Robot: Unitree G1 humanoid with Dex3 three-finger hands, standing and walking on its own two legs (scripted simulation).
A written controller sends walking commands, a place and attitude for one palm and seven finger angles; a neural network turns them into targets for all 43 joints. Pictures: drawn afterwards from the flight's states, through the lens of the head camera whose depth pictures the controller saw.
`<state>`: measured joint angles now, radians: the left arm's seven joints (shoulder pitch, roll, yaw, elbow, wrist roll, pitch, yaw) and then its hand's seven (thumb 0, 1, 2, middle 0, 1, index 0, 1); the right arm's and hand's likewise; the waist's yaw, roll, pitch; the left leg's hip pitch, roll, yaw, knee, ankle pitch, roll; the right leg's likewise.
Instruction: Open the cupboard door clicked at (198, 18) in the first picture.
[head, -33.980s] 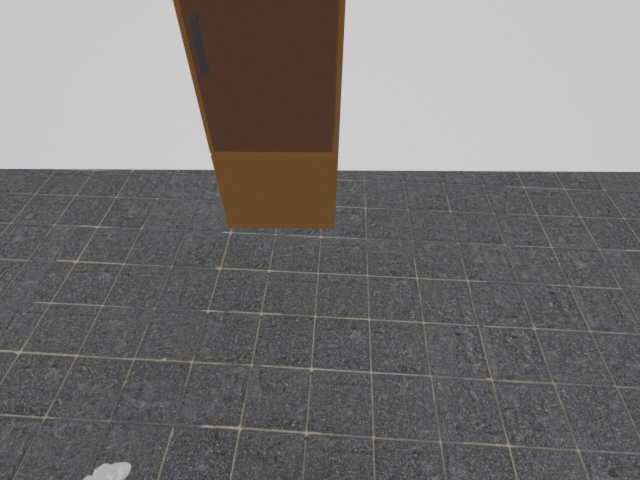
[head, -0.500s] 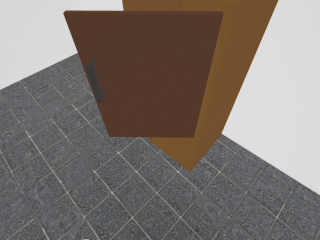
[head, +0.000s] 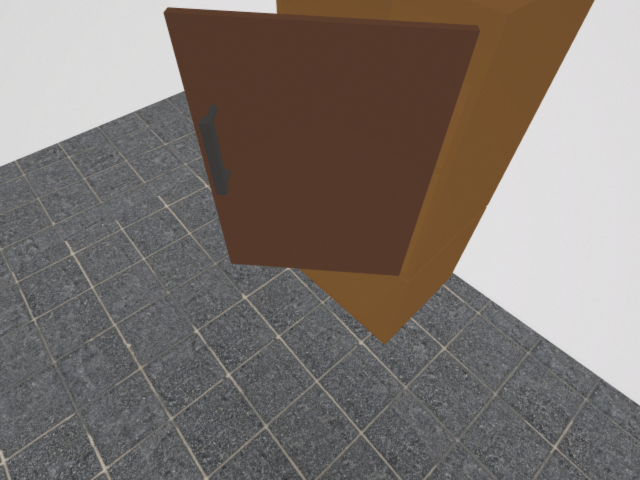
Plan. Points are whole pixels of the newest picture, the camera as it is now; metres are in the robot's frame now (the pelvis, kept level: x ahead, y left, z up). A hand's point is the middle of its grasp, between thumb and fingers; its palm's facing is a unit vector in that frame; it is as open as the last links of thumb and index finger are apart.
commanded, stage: come to a stop and stand still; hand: left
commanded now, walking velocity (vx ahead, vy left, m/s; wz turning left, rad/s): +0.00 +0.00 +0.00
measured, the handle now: (217, 152) +0.60 +0.23 +0.04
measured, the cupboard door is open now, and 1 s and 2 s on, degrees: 41 41 41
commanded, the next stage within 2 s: look again from close up in 0.34 s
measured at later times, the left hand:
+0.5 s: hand out of the picture -0.03 +0.15 -0.17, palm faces +0.01 -0.98 -0.17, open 7.3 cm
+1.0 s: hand out of the picture -0.01 +0.17 -0.16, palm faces +0.01 -0.98 -0.22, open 7.3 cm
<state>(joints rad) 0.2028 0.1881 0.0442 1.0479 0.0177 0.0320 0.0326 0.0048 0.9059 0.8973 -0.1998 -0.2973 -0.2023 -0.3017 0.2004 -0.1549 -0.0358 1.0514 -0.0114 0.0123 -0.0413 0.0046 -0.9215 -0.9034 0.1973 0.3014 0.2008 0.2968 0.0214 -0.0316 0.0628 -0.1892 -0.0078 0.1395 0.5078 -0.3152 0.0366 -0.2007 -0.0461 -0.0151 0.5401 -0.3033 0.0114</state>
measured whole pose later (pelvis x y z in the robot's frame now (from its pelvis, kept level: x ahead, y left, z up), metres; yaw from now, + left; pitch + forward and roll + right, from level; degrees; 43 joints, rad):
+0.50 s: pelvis -0.02 -0.01 +0.01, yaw +0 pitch -1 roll +0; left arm 0.29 0.13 -0.01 1.13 0.02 -0.02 0.05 0.01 0.92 0.90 -0.20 -0.30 -0.20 -0.30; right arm 0.31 -0.14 0.00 1.14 -0.01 0.01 -0.02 0.00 -0.91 -0.90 0.20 0.30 0.20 0.30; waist -0.01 0.00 0.05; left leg -0.19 0.04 0.12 0.46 -0.25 0.01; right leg -0.17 0.00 -0.04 0.44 -0.24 -0.01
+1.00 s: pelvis -0.02 -0.01 +0.01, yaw +0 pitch -1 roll +1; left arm 0.27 0.15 -0.01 1.10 0.02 -0.02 0.03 0.01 0.91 0.90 -0.20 -0.30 -0.20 -0.30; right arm 0.28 -0.17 0.01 1.10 -0.01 -0.02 -0.02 0.01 -0.92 -0.90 0.20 0.30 0.20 0.30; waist 0.00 0.02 0.03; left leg -0.19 0.01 0.14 0.45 -0.25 0.03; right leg -0.21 -0.03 -0.02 0.51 -0.28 0.00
